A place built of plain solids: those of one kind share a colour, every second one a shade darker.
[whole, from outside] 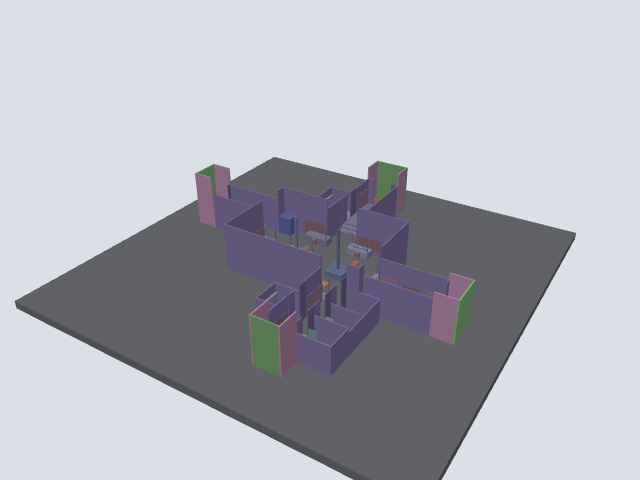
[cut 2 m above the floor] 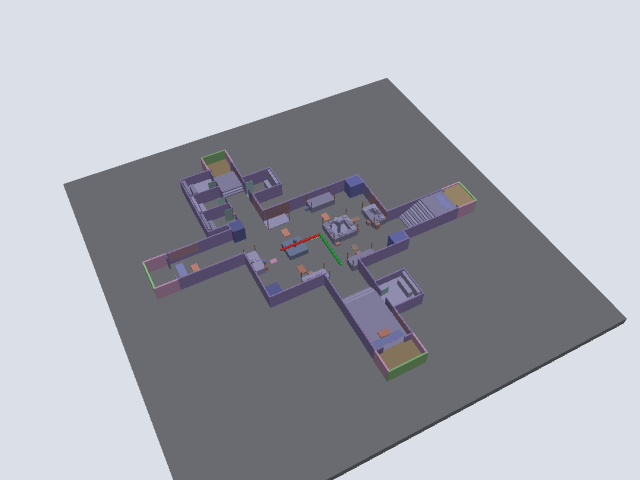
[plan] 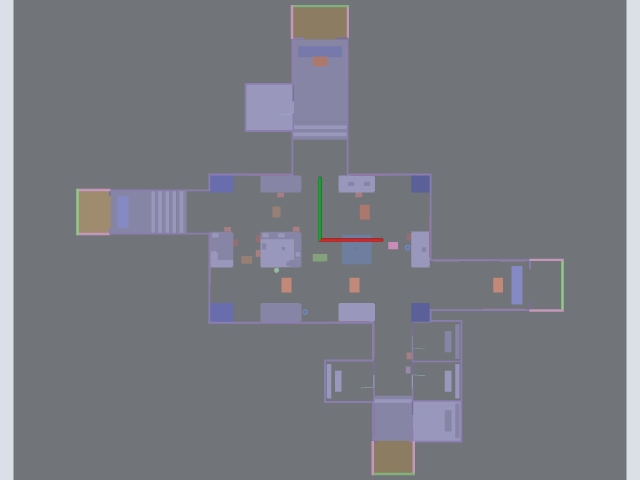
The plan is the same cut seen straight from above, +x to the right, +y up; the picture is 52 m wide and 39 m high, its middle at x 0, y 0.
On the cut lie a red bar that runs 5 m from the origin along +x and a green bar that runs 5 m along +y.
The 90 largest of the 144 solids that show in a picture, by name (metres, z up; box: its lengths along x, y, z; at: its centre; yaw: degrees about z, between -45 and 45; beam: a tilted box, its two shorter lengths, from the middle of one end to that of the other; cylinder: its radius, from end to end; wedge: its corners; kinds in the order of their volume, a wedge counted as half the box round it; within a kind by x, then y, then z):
{
 "piece_1": {"box": [2.99, 3.38, 1.9], "at": [-15.51, 2.27, 0.9]},
 "piece_2": {"box": [0.29, 3.4, 1.9], "at": [-13.87, 2.27, 0.9]},
 "piece_3": {"box": [0.29, 3.4, 1.73], "at": [-13.57, 2.27, 0.82]},
 "piece_4": {"box": [0.29, 3.4, 1.56], "at": [-13.29, 2.27, 0.73]},
 "piece_5": {"box": [0.29, 3.4, 1.4], "at": [-12.99, 2.27, 0.65]},
 "piece_6": {"box": [0.29, 3.4, 1.23], "at": [-12.71, 2.27, 0.56]},
 "piece_7": {"box": [0.29, 3.4, 1.06], "at": [-12.41, 2.27, 0.48]},
 "piece_8": {"box": [0.29, 3.4, 0.89], "at": [-12.12, 2.27, 0.4]},
 "piece_9": {"box": [1.87, 0.62, 0.95], "at": [-7.99, -1.93, 0.42]},
 "piece_10": {"box": [1.83, 2.88, 0.17], "at": [-7.99, -0.78, 0.04]},
 "piece_11": {"box": [1.87, 0.62, 0.95], "at": [-7.99, 0.37, 0.42]},
 "piece_12": {"box": [0.62, 1.68, 0.95], "at": [-7.36, -0.78, 0.42]},
 "piece_13": {"box": [0.35, 3.29, 2.05], "at": [-5.72, 10.77, 1.88]},
 "piece_14": {"box": [0.55, 2.19, 0.95], "at": [-4.97, 10.77, 1.32]},
 "piece_15": {"box": [0.62, 1.68, 0.95], "at": [-4.53, -0.78, 0.42]},
 "piece_16": {"box": [3.8, 3.69, 0.95], "at": [-4.07, 10.77, 0.42]},
 "piece_17": {"box": [1.64, 0.62, 0.95], "at": [-4.02, -1.93, 0.42]},
 "piece_18": {"box": [3.34, 1.54, 0.95], "at": [-3.17, -5.88, 0.42]},
 "piece_19": {"box": [3.3, 2.88, 0.17], "at": [-3.17, -0.78, 0.04]},
 "piece_20": {"box": [3.34, 0.62, 0.95], "at": [-3.17, 0.37, 0.42]},
 "piece_21": {"box": [3.34, 1.38, 0.95], "at": [-3.17, 4.56, 0.42]},
 "piece_22": {"box": [0.62, 1.68, 0.95], "at": [-1.81, -0.78, 0.42]},
 "piece_23": {"box": [4.36, 0.29, 0.77], "at": [0.0, 9.16, 0.34]},
 "piece_24": {"box": [4.36, 0.29, 0.95], "at": [0.0, 9.45, 0.42]},
 "piece_25": {"box": [4.34, 6.7, 0.95], "at": [0.0, 12.95, 0.42]},
 "piece_26": {"box": [0.35, 2.82, 2.05], "at": [0.73, -11.48, 0.97]},
 "piece_27": {"box": [0.55, 1.72, 0.95], "at": [1.48, -11.48, 0.42]},
 "piece_28": {"box": [2.98, 1.54, 0.17], "at": [2.99, -5.88, 0.04]},
 "piece_29": {"box": [2.98, 1.38, 0.95], "at": [2.99, 4.56, 0.42]},
 "piece_30": {"box": [3.13, 2.79, 0.59], "at": [5.95, -14.91, 0.24]},
 "piece_31": {"box": [1.5, 2.92, 0.95], "at": [8.17, -0.78, 0.42]},
 "piece_32": {"box": [3.9, 3.22, 0.59], "at": [9.46, -14.7, 0.24]},
 "piece_33": {"box": [0.55, 1.72, 0.95], "at": [10.41, -14.7, 0.96]},
 "piece_34": {"box": [0.55, 1.72, 0.95], "at": [10.41, -11.48, 0.42]},
 "piece_35": {"box": [0.55, 1.72, 0.95], "at": [10.41, -8.26, 0.42]},
 "piece_36": {"box": [0.35, 2.82, 2.05], "at": [11.16, -14.7, 1.51]},
 "piece_37": {"box": [0.35, 2.82, 2.05], "at": [11.16, -11.48, 0.97]},
 "piece_38": {"box": [0.35, 2.82, 2.05], "at": [11.16, -8.26, 0.97]},
 "wall_1": {"box": [8.27, 0.15, 5.0], "at": [-13.02, 0.51, 2.45]},
 "wall_2": {"box": [8.27, 0.15, 5.0], "at": [-13.02, 4.04, 2.45]},
 "wall_3": {"box": [0.15, 7.38, 6.13], "at": [-8.99, -3.1, 3.02]},
 "wall_4": {"box": [0.15, 1.44, 6.13], "at": [-8.99, 4.68, 3.02]},
 "wall_5": {"box": [0.15, 3.98, 3.95], "at": [-6.04, 10.77, 1.93]},
 "wall_6": {"box": [6.9, 0.15, 6.13], "at": [-5.62, 5.32, 3.02]},
 "wall_7": {"box": [3.92, 0.15, 3.95], "at": [-4.16, 8.86, 1.93]},
 "wall_8": {"box": [3.92, 0.15, 3.95], "at": [-4.16, 12.69, 1.93]},
 "wall_9": {"box": [13.45, 0.15, 6.13], "at": [-2.34, -6.72, 3.02]},
 "wall_10": {"box": [0.15, 3.72, 4.74], "at": [-2.25, 7.07, 2.32]},
 "wall_11": {"box": [0.15, 3.83, 4.74], "at": [-2.25, 14.53, 2.32]},
 "wall_12": {"box": [0.12, 1.34, 4.74], "at": [-2.17, 9.6, 2.32]},
 "wall_13": {"box": [0.12, 1.34, 4.74], "at": [-2.17, 11.95, 2.32]},
 "wall_14": {"box": [0.15, 3.52, 3.05], "at": [0.41, -11.48, 1.48]},
 "wall_15": {"box": [0.15, 11.24, 4.74], "at": [2.24, 10.83, 2.32]},
 "wall_16": {"box": [4.02, 0.15, 3.05], "at": [2.34, -13.16, 1.48]},
 "wall_17": {"box": [4.02, 0.15, 3.05], "at": [2.34, -9.79, 1.48]},
 "wall_18": {"box": [0.15, 3.37, 4.74], "at": [4.31, -14.77, 2.32]},
 "wall_19": {"box": [0.15, 3.26, 4.74], "at": [4.31, -8.24, 2.32]},
 "wall_20": {"box": [6.9, 0.15, 6.13], "at": [5.62, 5.32, 3.02]},
 "wall_21": {"box": [1.41, 0.12, 6.13], "at": [8.21, -6.64, 3.02]},
 "wall_22": {"box": [0.15, 1.05, 6.13], "at": [8.99, -6.16, 3.02]},
 "wall_23": {"box": [0.15, 7.11, 6.13], "at": [8.99, 1.84, 3.02]},
 "wall_24": {"box": [3.9, 0.12, 3.59], "at": [9.46, -13.09, 1.75]},
 "wall_25": {"box": [3.9, 0.12, 3.05], "at": [9.46, -9.87, 1.48]},
 "wall_26": {"box": [4.05, 0.15, 3.59], "at": [9.54, -16.38, 1.75]},
 "wall_27": {"box": [2.64, 0.15, 3.05], "at": [10.24, -6.57, 1.48]},
 "wall_28": {"box": [0.15, 3.37, 3.59], "at": [11.48, -14.77, 1.75]},
 "wall_29": {"box": [0.15, 3.22, 3.05], "at": [11.48, -11.48, 1.48]},
 "wall_30": {"box": [0.15, 3.37, 3.05], "at": [11.48, -8.18, 1.48]},
 "wall_31": {"box": [8.27, 0.15, 4.74], "at": [13.01, -5.71, 2.32]},
 "wall_32": {"box": [8.27, 0.15, 4.74], "at": [13.01, -1.64, 2.32]},
 "street_1": {"box": [2.6, 3.38, 1.9], "at": [-18.3, 2.27, 0.9]},
 "street_2": {"box": [4.34, 2.6, 0.95], "at": [0.0, 17.6, 0.42]},
 "street_3": {"box": [3.13, 2.6, 0.59], "at": [5.95, -17.61, 0.24]},
 "wing_1": {"box": [2.78, 0.2, 7.4], "at": [-18.41, 0.49, 3.65]},
 "wing_2": {"box": [2.78, 0.2, 7.4], "at": [-18.41, 4.06, 3.65]},
 "wing_3": {"box": [0.2, 2.78, 6.45], "at": [-2.27, 17.71, 3.17]},
 "wing_4": {"box": [0.2, 2.78, 6.45], "at": [2.27, 17.71, 3.17]},
 "wing_5": {"box": [0.2, 2.78, 6.09], "at": [4.28, -17.72, 3.0]},
 "wing_6": {"box": [0.2, 2.78, 6.09], "at": [7.61, -17.72, 3.0]},
 "wing_7": {"box": [2.78, 0.2, 5.55], "at": [18.41, -5.73, 2.73]},
 "wing_8": {"box": [2.78, 0.2, 5.55], "at": [18.41, -1.61, 2.73]},
 "store_1": {"box": [1.87, 1.54, 2.45], "at": [-7.99, -5.88, 1.18]},
 "store_2": {"box": [1.87, 1.38, 2.45], "at": [-7.99, 4.56, 1.18]},
 "store_3": {"box": [1.5, 1.54, 2.45], "at": [8.17, -5.88, 1.18]},
 "store_4": {"box": [1.5, 1.38, 2.45], "at": [8.17, 4.56, 1.18]},
 "opp_1": {"box": [0.2, 3.78, 7.4], "at": [-19.7, 2.27, 3.65]},
 "opp_2": {"box": [4.74, 0.2, 6.45], "at": [0.0, 19.0, 3.17]},
 "opp_3": {"box": [3.53, 0.2, 6.09], "at": [5.95, -19.01, 3.0]},
 "opp_4": {"box": [0.2, 4.32, 5.55], "at": [19.7, -3.67, 2.73]},
 "basin_1": {"box": [2.4, 2.4, 0.8], "at": [2.99, -0.78, 0.35]}
}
